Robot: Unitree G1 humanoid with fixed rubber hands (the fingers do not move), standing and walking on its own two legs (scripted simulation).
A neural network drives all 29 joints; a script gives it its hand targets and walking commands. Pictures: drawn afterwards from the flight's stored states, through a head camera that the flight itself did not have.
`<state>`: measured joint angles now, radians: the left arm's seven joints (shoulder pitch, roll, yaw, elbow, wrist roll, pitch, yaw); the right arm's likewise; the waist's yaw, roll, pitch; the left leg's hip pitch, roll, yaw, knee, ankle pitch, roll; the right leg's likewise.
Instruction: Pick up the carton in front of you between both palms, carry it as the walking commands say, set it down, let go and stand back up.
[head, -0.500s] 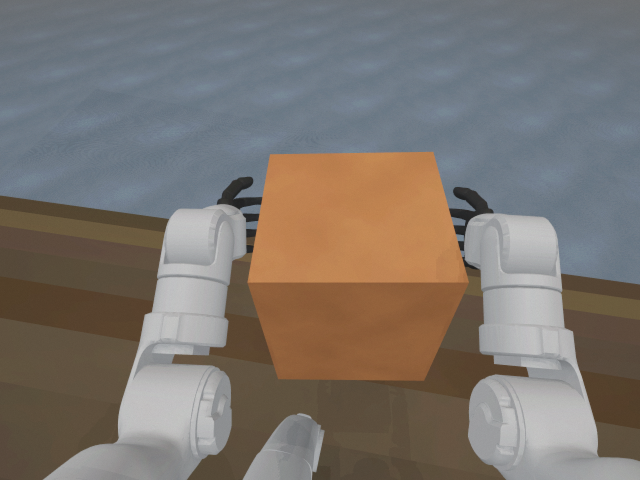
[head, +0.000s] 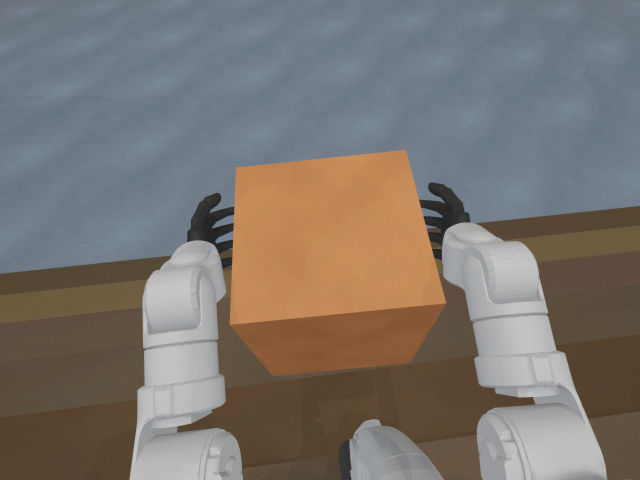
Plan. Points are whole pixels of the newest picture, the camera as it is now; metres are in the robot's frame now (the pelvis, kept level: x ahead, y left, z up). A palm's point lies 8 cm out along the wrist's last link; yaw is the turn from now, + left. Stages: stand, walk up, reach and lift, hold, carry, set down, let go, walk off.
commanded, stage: carry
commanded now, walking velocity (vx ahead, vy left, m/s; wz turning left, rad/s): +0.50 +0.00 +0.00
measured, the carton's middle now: (332, 275) +0.36 -0.04 +0.01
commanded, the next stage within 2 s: none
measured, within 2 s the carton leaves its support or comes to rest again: neither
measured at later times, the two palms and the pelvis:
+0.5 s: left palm (250, 170) +0.78 +0.09 -0.17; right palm (375, 176) +0.74 -0.20 -0.18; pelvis +0.42 -0.02 -0.26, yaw -1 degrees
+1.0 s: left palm (252, 151) +1.17 +0.11 -0.43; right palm (335, 142) +1.19 -0.18 -0.45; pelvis +0.83 -0.07 -0.52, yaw -1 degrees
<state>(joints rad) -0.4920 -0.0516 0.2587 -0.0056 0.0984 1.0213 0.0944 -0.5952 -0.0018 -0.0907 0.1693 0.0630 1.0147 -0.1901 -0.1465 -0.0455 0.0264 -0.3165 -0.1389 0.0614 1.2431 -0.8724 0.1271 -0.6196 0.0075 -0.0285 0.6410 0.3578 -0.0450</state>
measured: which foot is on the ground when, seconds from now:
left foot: down 0.00-0.04, up 0.06-0.38, down 0.40-0.74, up 0.76-1.00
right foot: up 0.00-0.02, down 0.04-0.38, up 0.40-0.72, down 0.74-1.00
